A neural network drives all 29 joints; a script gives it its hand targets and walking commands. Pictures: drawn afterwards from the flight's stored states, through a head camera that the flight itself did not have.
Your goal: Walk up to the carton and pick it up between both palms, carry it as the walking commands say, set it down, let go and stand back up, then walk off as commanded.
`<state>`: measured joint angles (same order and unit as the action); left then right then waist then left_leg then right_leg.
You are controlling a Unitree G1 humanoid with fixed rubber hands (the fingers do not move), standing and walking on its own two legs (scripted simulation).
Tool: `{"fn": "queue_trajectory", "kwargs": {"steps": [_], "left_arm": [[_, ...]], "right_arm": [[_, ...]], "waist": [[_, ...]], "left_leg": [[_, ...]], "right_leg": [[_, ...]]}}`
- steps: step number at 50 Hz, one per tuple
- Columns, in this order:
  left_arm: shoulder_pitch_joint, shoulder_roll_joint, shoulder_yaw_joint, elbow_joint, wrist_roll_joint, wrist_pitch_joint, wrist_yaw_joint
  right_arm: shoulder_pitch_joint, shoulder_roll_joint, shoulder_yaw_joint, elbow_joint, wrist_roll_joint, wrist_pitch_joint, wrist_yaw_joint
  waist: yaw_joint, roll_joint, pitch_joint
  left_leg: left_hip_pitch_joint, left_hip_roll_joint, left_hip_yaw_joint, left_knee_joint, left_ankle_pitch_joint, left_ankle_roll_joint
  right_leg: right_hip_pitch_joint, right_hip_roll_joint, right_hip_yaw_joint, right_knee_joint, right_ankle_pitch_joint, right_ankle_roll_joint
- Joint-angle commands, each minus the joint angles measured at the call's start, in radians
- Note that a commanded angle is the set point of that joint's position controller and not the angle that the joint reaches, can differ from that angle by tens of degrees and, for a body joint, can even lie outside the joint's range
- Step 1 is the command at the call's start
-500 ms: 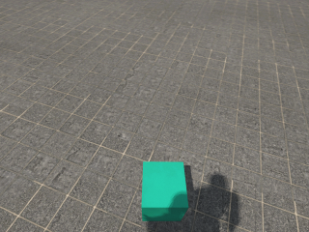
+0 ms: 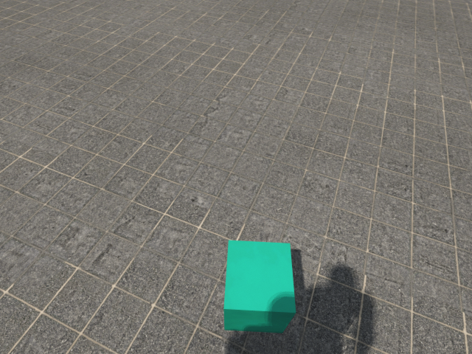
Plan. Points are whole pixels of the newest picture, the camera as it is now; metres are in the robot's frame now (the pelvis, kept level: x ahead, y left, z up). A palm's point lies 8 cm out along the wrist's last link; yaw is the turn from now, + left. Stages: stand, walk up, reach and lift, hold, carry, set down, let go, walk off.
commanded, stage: walk up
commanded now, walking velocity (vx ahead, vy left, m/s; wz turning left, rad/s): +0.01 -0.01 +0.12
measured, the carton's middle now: (256, 288) +0.44 -0.06 -0.63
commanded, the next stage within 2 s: stand in 2.00 s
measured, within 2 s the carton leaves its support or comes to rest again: neither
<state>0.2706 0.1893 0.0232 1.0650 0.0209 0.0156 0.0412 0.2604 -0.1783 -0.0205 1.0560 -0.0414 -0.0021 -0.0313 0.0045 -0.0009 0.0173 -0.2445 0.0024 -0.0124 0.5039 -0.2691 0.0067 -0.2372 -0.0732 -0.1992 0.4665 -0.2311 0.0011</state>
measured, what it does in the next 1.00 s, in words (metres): stands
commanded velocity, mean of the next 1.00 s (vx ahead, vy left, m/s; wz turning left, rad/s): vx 0.00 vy -0.01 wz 0.10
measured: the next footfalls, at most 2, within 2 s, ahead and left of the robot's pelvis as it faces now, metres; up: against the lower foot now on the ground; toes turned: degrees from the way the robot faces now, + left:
none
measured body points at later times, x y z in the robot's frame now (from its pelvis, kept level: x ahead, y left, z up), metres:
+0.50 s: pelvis +0.00 -0.01 +0.00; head +0.02 +0.00 +0.45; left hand +0.02 +0.24 -0.16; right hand +0.06 -0.25 -0.15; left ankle +0.00 +0.11 -0.74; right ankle +0.01 -0.12 -0.74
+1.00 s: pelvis +0.00 -0.01 -0.01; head +0.02 +0.00 +0.44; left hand +0.04 +0.24 -0.16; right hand +0.08 -0.26 -0.15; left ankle +0.00 +0.11 -0.74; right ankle +0.01 -0.12 -0.74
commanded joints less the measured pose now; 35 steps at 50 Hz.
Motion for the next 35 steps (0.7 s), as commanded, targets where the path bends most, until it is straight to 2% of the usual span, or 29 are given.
{"fn": "queue_trajectory", "kwargs": {"steps": [1,13,35], "left_arm": [[0.055,0.086,0.014,-0.033,0.001,-0.004,0.003],[0.059,0.096,0.018,-0.057,0.0,-0.002,0.005],[0.031,0.123,0.029,-0.112,0.002,0.011,0.003]], "right_arm": [[0.037,-0.095,-0.017,-0.037,-0.002,-0.006,-0.003],[0.037,-0.102,-0.019,-0.075,-0.001,-0.007,-0.007],[0.024,-0.121,-0.021,-0.134,-0.004,-0.004,-0.005]], "waist": [[0.002,0.016,0.025],[0.0,0.012,0.004],[0.001,0.013,-0.003]], "left_leg": [[-0.123,0.093,-0.079,-0.097,0.094,0.027],[-0.117,0.085,-0.074,-0.057,0.19,0.025],[-0.154,0.079,-0.088,-0.025,0.204,0.032]], "right_leg": [[0.065,-0.093,0.109,-0.091,-0.072,-0.021],[0.087,-0.098,0.098,-0.061,-0.006,-0.031],[0.108,-0.099,0.108,-0.029,-0.032,-0.051]]}}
